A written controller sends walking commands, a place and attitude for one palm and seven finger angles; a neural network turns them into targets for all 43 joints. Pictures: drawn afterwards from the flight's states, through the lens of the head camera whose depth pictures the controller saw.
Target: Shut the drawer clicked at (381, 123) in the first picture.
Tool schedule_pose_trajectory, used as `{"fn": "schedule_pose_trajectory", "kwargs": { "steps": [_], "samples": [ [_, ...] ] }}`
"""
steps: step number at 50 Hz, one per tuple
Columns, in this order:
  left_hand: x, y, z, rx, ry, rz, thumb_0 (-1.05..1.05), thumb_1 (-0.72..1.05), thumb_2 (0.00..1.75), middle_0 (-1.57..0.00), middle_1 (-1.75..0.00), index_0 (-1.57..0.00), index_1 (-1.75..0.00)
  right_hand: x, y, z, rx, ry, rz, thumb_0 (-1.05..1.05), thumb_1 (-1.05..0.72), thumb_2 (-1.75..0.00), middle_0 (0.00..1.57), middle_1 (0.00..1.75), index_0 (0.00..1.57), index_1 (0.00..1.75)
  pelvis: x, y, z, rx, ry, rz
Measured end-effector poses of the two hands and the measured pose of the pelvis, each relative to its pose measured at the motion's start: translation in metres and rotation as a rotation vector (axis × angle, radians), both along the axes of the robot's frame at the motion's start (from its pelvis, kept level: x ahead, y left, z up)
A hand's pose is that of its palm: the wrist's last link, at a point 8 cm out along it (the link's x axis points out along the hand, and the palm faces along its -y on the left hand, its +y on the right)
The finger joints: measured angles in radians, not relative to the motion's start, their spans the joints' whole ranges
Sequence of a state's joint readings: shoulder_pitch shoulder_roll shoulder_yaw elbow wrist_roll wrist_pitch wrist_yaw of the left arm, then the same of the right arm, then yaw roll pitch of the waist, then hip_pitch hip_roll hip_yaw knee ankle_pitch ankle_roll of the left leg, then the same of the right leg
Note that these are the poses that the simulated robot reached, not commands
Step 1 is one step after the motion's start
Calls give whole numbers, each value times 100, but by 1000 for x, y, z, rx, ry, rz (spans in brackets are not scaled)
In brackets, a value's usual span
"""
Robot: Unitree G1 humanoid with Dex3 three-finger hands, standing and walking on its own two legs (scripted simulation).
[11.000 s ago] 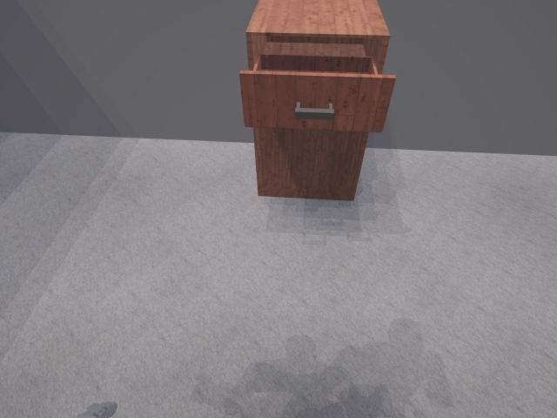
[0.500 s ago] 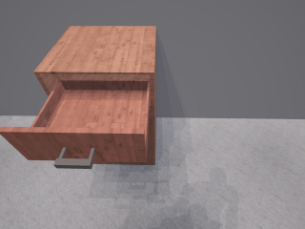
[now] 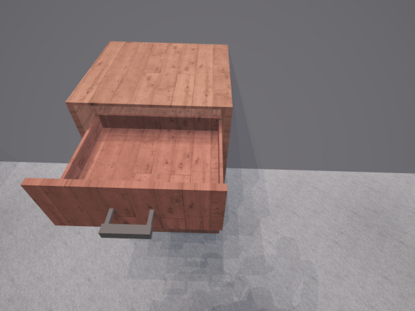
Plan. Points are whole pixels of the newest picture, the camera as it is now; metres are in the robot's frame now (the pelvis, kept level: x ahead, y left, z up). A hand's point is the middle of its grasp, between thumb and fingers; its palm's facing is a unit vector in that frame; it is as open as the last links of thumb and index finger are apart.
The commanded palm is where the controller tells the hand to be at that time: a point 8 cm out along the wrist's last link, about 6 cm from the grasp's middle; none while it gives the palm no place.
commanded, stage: look again from close up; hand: left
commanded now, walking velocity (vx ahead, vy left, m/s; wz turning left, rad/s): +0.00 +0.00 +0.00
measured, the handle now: (128, 222) +0.32 +0.21 -0.06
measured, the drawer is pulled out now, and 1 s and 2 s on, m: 0.30 0.30 0.30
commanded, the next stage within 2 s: raise the hand and make a fist in 0.14 s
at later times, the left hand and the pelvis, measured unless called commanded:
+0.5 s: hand (119, 269) +0.19 +0.18 +0.01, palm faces +0.13 -0.99 -0.02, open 6.8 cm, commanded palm +0.09 +0.24 -0.05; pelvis -0.02 +0.01 -0.02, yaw +1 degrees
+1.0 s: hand (128, 295) +0.16 +0.16 -0.03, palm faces -0.04 -1.00 -0.03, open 4.1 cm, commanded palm +0.10 +0.24 -0.01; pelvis -0.02 -0.04 -0.07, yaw +3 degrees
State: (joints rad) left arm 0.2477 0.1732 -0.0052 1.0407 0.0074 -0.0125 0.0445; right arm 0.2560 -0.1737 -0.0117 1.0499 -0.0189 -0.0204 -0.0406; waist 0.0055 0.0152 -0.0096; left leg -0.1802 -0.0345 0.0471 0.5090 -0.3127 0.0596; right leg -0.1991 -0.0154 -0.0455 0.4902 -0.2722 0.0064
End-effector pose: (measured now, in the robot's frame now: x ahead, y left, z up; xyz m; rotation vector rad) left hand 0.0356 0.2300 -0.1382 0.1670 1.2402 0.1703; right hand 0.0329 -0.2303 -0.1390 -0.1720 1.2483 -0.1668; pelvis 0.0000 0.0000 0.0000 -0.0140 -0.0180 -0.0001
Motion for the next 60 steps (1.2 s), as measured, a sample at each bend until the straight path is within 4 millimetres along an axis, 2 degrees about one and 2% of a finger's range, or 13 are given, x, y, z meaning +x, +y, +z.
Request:
{"fn": "schedule_pose_trajectory", "kwargs": {
  "steps": [6, 13, 15, 17, 21, 24, 28, 34, 38, 43, 49, 55, 60],
  "samples": [
    [-1, 13, 0, -3, 30, -20, 0, 91, 90, -20, -30, -20, -30, 5, 14, 1, 5, -4, 4, 1, -93, -90, 20, 30, 20, 30, 0, 15, 1, 8, -2, -12],
    [-22, 20, -3, -4, 113, -16, 0, 91, 90, -20, -30, -20, -30, -11, 24, -1, 11, 59, -8, 1, -92, -90, 20, 30, 20, 30, 0, 24, 2, 8, 0, -15],
    [0, 26, 15, -5, -43, 73, 1, 91, 90, -20, -31, -21, -31, -10, 23, 6, 1, -11, -5, 1, -92, -90, 20, 30, 21, 30, -2, 23, 1, 14, 9, -9],
    [37, 30, 49, 39, -318, 81, 1, 91, 90, -21, -32, -22, -32, -1, 21, 15, -15, -128, 15, 1, -92, -90, 20, 30, 21, 30, -2, 20, 1, 29, 22, -4],
    [106, 18, 119, 20, -782, 42, 1, 92, 90, -25, -36, -25, -36, 32, 11, 23, -12, -347, 56, 1, -91, -90, 20, 30, 21, 30, -9, 17, -8, 47, 48, 23],
    [129, 2, 148, -52, -1043, -25, 1, 92, 90, -29, -40, -29, -40, 63, 0, 25, -14, -488, 75, 2, -91, -90, 20, 30, 21, 30, -16, 14, -19, 35, 91, 15],
    [113, -11, 138, -145, -1222, -124, 0, 91, 90, -36, -47, -36, -47, 103, -14, 35, -33, -637, 98, 2, -90, -90, 20, 30, 21, 30, -25, 1, -42, 33, 161, -2],
    [47, -2, 80, -108, -1045, -61, 1, 91, 90, -47, -60, -48, -60, 155, -26, 42, -77, -772, 223, 2, -90, -90, 20, 30, 20, 30, -34, -16, -73, 17, 224, 27],
    [30, 7, 98, 9, -1121, -4, 2, 90, 90, -55, -68, -56, -68, 174, -18, 31, -55, -798, 280, 2, -90, -90, 20, 30, 20, 30, -34, -24, -84, -7, 245, 53],
    [63, -6, 132, 6, -1331, -128, 2, 91, 90, -65, -79, -65, -79, 171, -2, 4, 27, -762, 286, 1, -90, -90, 20, 30, 20, 30, -34, -32, -89, -24, 258, 70],
    [106, -19, 115, -172, -1091, -228, 1, 90, 90, -77, -92, -77, -92, 136, -5, -12, 77, -626, 149, 2, -90, -90, 20, 30, 21, 30, -27, -38, -77, 2, 254, 55],
    [91, 8, 139, -44, -1078, -78, 2, 90, 90, -89, -105, -89, -105, 109, -30, -6, 14, -537, 50, 2, -90, -90, 20, 30, 21, 30, -13, -35, -61, 16, 237, 29],
    [69, 18, 147, -7, -1119, -90, 1, 91, 90, -99, -116, -99, -116, 109, -43, 0, -47, -535, 77, 2, -90, -90, 20, 30, 20, 30, -14, -26, -60, 2, 242, 41]
  ]
}}
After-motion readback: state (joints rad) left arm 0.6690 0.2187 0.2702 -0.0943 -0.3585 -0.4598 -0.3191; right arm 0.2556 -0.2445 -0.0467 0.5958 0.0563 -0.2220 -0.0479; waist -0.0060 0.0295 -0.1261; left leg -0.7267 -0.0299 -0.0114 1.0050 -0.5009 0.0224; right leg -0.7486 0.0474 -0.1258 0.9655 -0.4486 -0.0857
